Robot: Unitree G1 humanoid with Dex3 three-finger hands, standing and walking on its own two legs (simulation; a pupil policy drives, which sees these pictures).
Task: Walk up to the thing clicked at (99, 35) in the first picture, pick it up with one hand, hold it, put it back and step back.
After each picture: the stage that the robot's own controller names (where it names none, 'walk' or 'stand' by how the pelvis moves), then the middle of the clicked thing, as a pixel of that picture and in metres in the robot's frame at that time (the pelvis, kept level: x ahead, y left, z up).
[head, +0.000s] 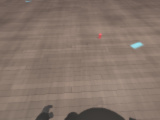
stand; (100, 36) +1.96 -0.23 -0.72
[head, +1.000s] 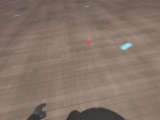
walk; (89, 41) +1.84 +0.15 -0.70
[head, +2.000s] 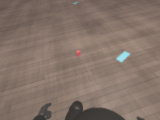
walk; (78, 53) +1.24 +0.33 -0.72
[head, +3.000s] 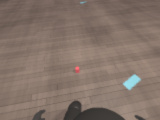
walk; (77, 70) +0.78 +0.26 -0.71
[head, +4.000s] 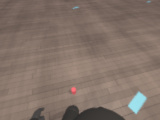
walk; (73, 90) +0.45 +0.20 -0.69
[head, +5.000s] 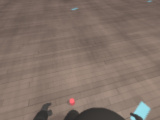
stand; (72, 101) +0.30 +0.21 -0.72
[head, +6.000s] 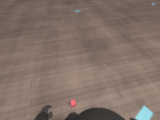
stand; (73, 103) +0.30 +0.19 -0.72
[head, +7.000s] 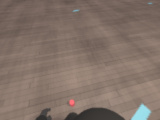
stand; (72, 103) +0.30 +0.20 -0.73
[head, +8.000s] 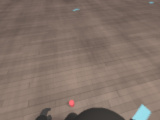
stand; (71, 103) +0.29 +0.20 -0.73
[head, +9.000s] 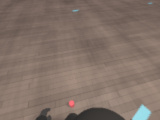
go down; (71, 104) +0.29 +0.20 -0.73
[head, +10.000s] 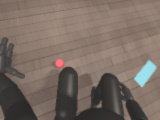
go down; (60, 64) +0.36 +0.25 -0.32
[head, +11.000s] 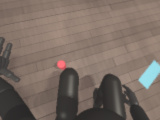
approach; (62, 65) +0.36 +0.26 -0.30
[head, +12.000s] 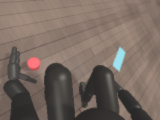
close in; (34, 64) +0.33 +0.29 -0.21
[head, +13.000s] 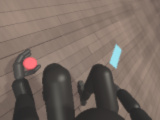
close; (30, 64) +0.33 +0.29 -0.21
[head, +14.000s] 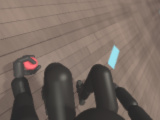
lift; (31, 64) +0.33 +0.29 -0.22
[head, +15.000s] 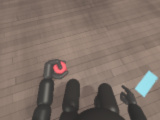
lift; (61, 70) +0.32 +0.20 -0.02
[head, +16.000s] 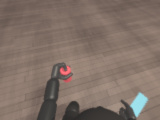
hold; (66, 74) +0.32 +0.18 -0.01
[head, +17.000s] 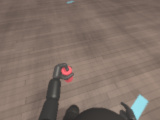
hold; (67, 74) +0.33 +0.17 -0.01
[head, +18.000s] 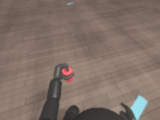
crouch; (68, 74) +0.33 +0.17 -0.01
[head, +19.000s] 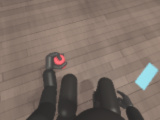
crouch; (60, 62) +0.38 +0.22 -0.10
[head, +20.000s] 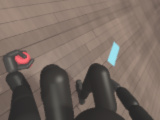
lower; (24, 60) +0.36 +0.31 -0.22
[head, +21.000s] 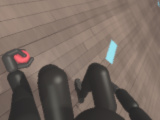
lower; (23, 59) +0.37 +0.31 -0.22
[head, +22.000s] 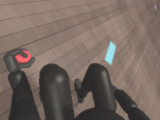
lower; (24, 59) +0.36 +0.30 -0.22
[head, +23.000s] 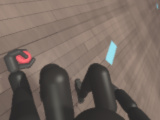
lower; (25, 59) +0.36 +0.31 -0.22
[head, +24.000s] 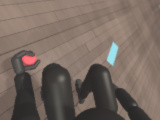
loosen; (29, 60) +0.35 +0.29 -0.22
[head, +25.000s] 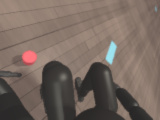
withdraw; (29, 58) +0.35 +0.28 -0.22
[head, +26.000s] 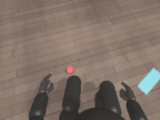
walk; (70, 70) +0.39 +0.22 -0.44
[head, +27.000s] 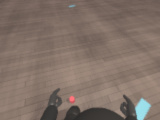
stand; (72, 99) +0.32 +0.19 -0.66
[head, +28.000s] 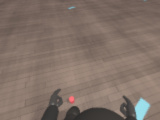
stand; (72, 100) +0.33 +0.19 -0.67
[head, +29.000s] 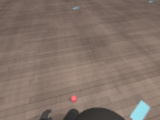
stand; (74, 99) +0.33 +0.18 -0.71
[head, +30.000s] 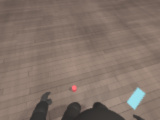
walk; (74, 88) +0.38 +0.15 -0.70
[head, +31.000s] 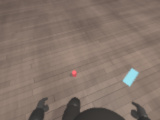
walk; (74, 73) +0.60 +0.23 -0.69
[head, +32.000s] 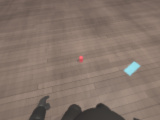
stand; (81, 59) +0.93 +0.19 -0.69
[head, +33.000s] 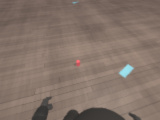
stand; (78, 63) +0.95 +0.20 -0.71
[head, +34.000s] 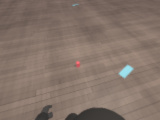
stand; (78, 64) +0.96 +0.21 -0.73
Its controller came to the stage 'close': yes
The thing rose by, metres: 0.70
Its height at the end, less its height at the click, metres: +0.00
